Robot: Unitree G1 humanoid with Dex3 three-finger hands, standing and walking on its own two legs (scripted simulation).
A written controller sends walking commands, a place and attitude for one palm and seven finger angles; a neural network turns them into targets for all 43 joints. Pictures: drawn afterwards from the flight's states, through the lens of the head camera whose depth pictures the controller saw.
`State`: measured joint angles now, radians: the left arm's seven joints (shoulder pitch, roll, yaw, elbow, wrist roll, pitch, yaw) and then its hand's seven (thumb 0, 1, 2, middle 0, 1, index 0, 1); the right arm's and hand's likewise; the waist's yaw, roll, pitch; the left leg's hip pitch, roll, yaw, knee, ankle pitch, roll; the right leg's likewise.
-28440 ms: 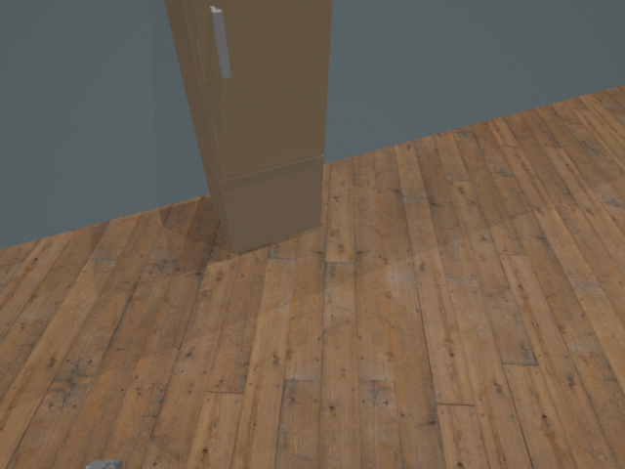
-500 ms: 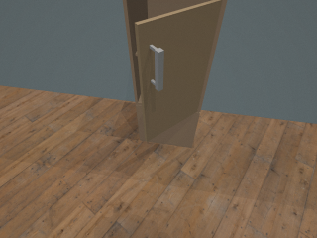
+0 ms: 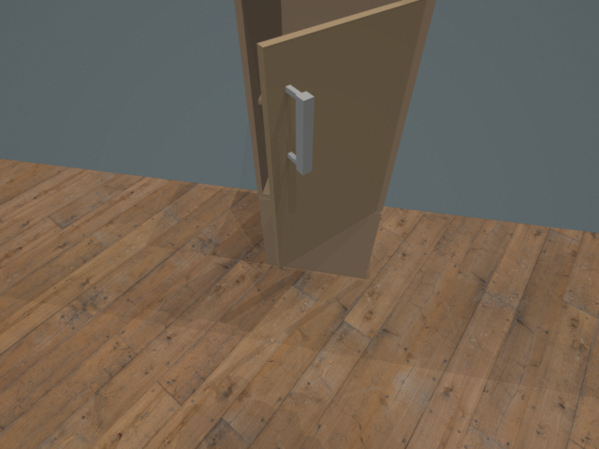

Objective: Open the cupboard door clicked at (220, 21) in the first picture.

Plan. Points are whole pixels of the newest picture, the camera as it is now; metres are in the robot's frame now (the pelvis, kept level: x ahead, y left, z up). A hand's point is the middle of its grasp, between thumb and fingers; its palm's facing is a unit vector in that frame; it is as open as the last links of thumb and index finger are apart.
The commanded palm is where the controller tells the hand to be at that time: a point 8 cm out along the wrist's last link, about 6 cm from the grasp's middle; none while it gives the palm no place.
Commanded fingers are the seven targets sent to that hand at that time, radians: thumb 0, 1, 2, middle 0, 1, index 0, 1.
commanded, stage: walk to a spot facing it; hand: left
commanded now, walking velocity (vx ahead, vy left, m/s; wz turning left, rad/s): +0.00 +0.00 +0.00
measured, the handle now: (297, 131) +0.62 +0.04 +0.09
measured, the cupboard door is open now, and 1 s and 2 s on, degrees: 46 46 46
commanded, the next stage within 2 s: none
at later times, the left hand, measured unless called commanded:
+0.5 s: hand out of the picture +0.08 +0.17 -0.18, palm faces -0.10 -0.96 -0.27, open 7.3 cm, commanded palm none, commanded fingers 0.00 0.90 0.90 -0.20 -0.30 -0.20 -0.30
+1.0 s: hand out of the picture +0.15 +0.15 -0.18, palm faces -0.34 -0.90 -0.25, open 7.3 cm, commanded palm none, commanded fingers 0.00 0.90 0.90 -0.20 -0.30 -0.20 -0.30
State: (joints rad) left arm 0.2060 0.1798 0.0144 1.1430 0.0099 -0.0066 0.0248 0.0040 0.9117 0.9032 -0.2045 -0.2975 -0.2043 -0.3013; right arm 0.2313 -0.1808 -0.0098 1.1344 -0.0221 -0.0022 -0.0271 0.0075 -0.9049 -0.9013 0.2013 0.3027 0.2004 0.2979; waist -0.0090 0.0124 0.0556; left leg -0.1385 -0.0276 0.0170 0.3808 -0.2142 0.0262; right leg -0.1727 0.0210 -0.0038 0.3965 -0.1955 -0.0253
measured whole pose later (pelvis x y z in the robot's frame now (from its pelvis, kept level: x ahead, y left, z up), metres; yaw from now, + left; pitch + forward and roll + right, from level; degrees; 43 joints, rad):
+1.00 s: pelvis +0.03 -0.02 -0.01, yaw -26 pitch +3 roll +0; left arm 0.25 0.22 0.09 0.93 0.02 0.05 0.01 0.01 0.91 0.90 -0.21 -0.30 -0.21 -0.30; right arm 0.07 -0.22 -0.05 0.86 -0.01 0.01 -0.03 0.01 -0.90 -0.90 0.20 0.30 0.20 0.30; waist 0.04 0.00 0.06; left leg -0.27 0.03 -0.07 0.50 -0.30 -0.01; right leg -0.33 0.15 0.23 0.56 -0.27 -0.03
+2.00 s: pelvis +0.03 -0.09 -0.01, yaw -63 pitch +0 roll +0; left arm 0.19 0.21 0.07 0.91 0.02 0.02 -0.01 0.01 0.91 0.90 -0.20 -0.30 -0.20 -0.30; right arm 0.23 -0.24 -0.06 0.94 -0.02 0.06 0.00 0.01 -0.90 -0.90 0.20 0.30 0.20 0.30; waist 0.00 0.03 0.10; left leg -0.43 0.11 0.05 1.06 -0.48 -0.07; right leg -0.28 0.01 -0.04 0.58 -0.32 -0.04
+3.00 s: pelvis +0.09 -0.49 +0.00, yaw -91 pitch +0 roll -1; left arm 0.27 0.20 0.06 1.05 0.02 -0.05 -0.01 -0.01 0.95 0.90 -0.21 -0.30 -0.21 -0.30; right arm 0.18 -0.17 -0.05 0.97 -0.03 -0.03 0.02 0.01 -0.91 -0.90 0.20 0.30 0.20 0.30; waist 0.01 -0.01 0.04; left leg -0.49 0.11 0.08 0.68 -0.21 -0.05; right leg -0.09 0.05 -0.05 0.39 -0.30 -0.06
